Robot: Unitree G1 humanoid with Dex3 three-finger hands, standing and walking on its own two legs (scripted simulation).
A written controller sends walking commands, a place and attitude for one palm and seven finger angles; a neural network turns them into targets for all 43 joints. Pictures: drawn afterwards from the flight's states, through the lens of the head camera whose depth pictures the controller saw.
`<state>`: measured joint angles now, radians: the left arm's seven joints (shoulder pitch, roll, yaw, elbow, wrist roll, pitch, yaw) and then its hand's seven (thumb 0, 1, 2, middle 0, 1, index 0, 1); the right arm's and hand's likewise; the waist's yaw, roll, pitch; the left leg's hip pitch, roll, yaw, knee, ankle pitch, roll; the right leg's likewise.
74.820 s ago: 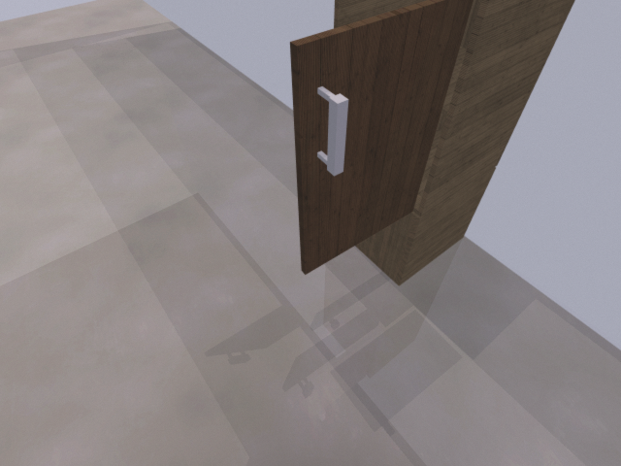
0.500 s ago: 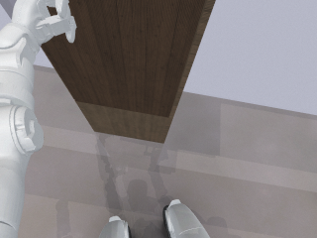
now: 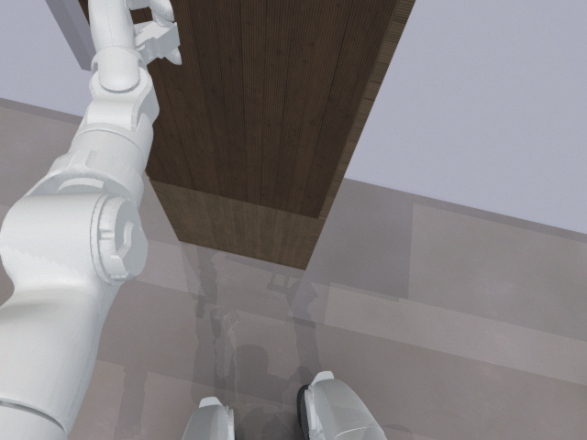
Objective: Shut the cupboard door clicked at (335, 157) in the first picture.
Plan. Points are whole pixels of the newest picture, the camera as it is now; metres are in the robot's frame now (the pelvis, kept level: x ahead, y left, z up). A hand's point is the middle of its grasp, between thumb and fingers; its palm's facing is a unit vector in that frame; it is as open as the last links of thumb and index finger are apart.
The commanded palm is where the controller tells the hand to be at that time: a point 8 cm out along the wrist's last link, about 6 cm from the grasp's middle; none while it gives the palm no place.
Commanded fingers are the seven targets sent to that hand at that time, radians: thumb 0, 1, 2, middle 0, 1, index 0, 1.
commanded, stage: pull the fist back off the door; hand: left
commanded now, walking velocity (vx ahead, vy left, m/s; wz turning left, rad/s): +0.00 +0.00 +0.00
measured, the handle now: (76, 1) +0.64 +0.17 +0.16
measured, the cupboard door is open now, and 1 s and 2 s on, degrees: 0 0 0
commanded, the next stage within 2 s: draw the hand back to the body in 0.60 s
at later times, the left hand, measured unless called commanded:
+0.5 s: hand (185, 68) +0.55 +0.05 +0.14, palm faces +0.03 -1.00 -0.01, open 3.1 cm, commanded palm +0.50 +0.10 +0.16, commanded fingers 0.00 0.90 0.90 -1.30 -1.50 -1.30 -1.50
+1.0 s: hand (132, 113) +0.45 +0.10 +0.16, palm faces +0.04 -1.00 -0.03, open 3.1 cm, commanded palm +0.41 +0.15 +0.18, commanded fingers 0.00 0.90 0.90 -1.30 -1.50 -1.30 -1.50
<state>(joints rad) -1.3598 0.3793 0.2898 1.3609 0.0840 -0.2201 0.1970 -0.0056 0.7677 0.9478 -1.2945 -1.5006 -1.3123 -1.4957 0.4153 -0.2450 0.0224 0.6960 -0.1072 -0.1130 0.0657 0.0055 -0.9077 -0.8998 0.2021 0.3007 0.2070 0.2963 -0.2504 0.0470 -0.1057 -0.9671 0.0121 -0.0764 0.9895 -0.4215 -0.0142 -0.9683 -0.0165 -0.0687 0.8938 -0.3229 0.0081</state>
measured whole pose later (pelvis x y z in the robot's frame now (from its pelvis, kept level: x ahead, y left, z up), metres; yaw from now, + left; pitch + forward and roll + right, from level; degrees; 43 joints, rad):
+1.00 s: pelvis +0.03 -0.01 +0.04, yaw -3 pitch +7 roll +0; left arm -0.52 0.16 0.18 0.64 -0.09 -0.18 0.03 0.02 0.90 0.90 -1.30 -1.50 -1.30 -1.50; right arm 0.33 -0.23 -0.01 0.62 0.02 -0.03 -0.01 0.01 -0.91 -0.90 0.20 0.30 0.21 0.30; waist -0.04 0.05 -0.09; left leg -0.43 0.02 0.01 0.68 -0.38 -0.01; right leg -0.50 0.00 0.01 0.67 -0.30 0.01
